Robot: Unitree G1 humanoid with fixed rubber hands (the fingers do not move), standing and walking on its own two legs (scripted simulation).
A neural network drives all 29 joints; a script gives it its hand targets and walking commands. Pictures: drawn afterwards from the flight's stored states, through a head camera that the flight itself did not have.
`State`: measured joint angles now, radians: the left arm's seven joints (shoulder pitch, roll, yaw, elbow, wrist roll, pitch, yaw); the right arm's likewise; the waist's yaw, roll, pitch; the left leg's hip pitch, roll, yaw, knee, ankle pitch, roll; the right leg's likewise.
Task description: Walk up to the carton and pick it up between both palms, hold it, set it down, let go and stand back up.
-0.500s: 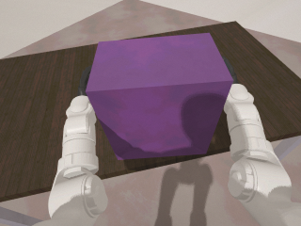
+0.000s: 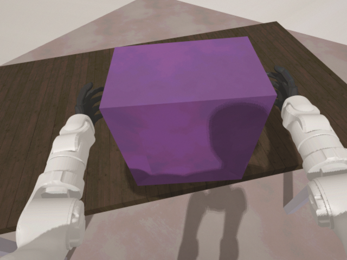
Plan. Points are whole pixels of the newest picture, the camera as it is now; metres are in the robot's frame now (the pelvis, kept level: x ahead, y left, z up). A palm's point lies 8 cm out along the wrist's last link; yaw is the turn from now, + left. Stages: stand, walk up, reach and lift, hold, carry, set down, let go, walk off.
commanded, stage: set down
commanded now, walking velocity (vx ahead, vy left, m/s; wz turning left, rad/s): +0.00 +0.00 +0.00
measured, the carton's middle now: (185, 120) +0.41 -0.01 +0.10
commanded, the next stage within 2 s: none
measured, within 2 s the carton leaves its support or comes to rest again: neither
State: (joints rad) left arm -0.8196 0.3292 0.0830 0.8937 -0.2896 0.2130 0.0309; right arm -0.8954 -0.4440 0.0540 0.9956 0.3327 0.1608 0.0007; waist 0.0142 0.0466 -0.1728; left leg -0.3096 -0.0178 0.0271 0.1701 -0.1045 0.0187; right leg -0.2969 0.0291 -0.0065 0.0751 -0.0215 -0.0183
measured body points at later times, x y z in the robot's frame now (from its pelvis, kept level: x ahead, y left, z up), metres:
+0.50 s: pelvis -0.03 +0.00 +0.00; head +0.00 -0.01 +0.45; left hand +0.43 +0.23 +0.21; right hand +0.44 -0.25 +0.21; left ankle -0.03 +0.10 -0.75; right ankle -0.01 -0.11 -0.75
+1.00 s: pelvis -0.03 -0.01 +0.00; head +0.00 -0.02 +0.45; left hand +0.42 +0.23 +0.28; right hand +0.44 -0.26 +0.29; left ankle -0.03 +0.10 -0.75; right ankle -0.01 -0.11 -0.75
